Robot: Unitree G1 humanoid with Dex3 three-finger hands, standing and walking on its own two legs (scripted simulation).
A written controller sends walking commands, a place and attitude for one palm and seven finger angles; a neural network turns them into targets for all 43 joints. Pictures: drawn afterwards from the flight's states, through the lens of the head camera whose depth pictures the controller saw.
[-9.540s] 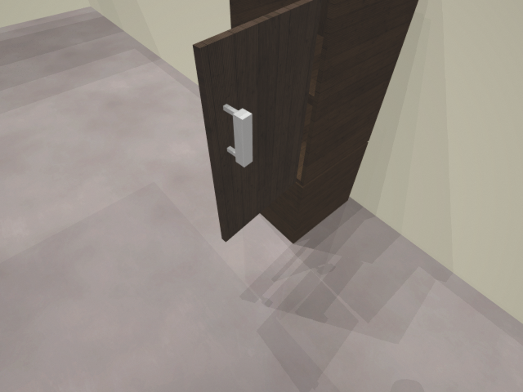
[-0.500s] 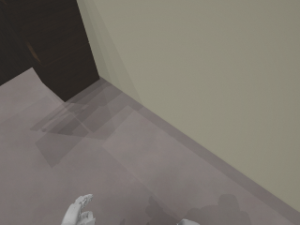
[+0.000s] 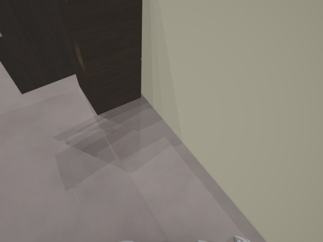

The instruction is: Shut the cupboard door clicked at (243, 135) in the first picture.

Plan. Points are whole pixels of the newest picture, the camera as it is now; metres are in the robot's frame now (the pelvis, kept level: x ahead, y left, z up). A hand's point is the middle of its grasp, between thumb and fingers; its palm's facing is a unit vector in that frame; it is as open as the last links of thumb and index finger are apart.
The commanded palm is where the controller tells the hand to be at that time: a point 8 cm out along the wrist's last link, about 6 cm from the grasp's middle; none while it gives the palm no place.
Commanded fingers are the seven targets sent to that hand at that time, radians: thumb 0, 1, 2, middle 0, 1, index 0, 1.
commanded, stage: walk to a spot facing it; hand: left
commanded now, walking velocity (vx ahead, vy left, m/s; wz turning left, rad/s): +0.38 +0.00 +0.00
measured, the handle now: out of the picture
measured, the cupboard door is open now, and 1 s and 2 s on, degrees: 96 96 96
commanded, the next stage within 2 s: turn to face it in 0.56 s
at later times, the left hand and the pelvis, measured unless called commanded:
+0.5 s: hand (134, 154) +0.41 +0.12 -0.16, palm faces -0.06 -0.99 -0.15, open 7.4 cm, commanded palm none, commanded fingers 0.00 0.90 0.90 -0.20 -0.30 -0.20 -0.30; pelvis +0.24 -0.04 -0.01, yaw +1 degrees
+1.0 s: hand (109, 169) +0.36 +0.20 -0.20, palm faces +0.28 -0.94 -0.19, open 7.4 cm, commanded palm none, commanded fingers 0.00 0.90 0.90 -0.20 -0.30 -0.20 -0.30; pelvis +0.41 +0.02 -0.01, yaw +12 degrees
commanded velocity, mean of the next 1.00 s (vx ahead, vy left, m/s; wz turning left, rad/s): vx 0.21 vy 0.00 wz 0.28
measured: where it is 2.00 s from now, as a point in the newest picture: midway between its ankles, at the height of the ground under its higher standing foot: (159, 191)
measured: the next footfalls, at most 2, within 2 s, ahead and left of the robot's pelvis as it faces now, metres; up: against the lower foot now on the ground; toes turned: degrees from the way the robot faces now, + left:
right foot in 0.46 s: +0.35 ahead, -0.13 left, +0.00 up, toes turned -5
left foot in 0.92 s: +0.51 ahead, +0.11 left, +0.00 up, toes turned +15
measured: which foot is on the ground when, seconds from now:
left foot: down 0.00-0.46, up 0.48-0.90, down 0.92-1.00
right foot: up 0.00-0.44, down 0.46-0.90, up 0.92-1.00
